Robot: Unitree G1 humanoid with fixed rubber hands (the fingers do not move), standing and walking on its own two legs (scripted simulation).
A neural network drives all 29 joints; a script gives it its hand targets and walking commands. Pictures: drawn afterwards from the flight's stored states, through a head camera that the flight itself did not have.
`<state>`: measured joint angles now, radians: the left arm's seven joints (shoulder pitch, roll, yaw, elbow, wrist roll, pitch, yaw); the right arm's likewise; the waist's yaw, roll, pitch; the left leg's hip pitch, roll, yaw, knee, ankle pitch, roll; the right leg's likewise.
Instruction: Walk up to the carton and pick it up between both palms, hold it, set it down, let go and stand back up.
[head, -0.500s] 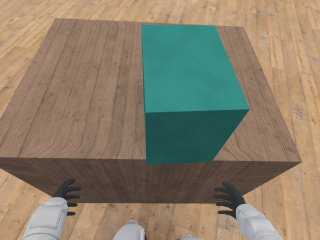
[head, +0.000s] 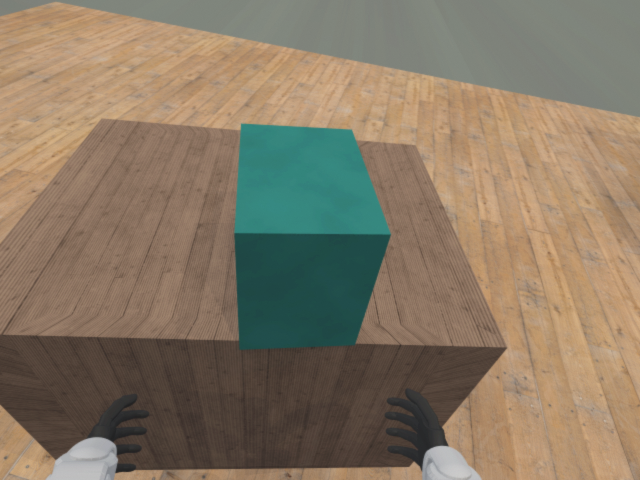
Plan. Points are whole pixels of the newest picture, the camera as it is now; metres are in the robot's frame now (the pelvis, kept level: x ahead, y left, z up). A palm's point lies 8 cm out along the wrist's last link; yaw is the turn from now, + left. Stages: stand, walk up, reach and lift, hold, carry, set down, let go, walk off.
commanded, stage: reach and lift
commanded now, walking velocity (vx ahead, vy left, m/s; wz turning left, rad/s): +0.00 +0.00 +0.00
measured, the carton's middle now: (298, 234) +0.52 +0.03 +0.03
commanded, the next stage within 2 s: none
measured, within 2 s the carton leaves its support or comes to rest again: neither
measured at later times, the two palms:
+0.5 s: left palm (115, 436) +0.22 +0.25 -0.05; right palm (455, 441) +0.21 -0.18 -0.04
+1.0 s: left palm (127, 410) +0.24 +0.23 -0.02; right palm (442, 413) +0.25 -0.17 -0.03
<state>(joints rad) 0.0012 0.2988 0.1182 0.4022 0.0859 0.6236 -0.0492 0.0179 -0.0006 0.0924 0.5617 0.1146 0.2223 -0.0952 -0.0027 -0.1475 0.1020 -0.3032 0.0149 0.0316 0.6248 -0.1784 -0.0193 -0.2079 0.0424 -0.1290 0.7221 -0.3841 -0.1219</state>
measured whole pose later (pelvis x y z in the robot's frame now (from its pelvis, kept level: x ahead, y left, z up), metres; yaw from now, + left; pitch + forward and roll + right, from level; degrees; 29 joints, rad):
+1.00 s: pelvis +0.09 +0.03 +0.03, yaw -3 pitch +1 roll +1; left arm 0.35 0.10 0.03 0.37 0.09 -0.20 0.06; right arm 0.16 -0.19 0.14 0.85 0.20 -0.51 0.07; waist 0.07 -0.07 -0.01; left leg -0.21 0.00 0.06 0.38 -0.18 0.01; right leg -0.10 0.04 -0.06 0.38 -0.29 -0.07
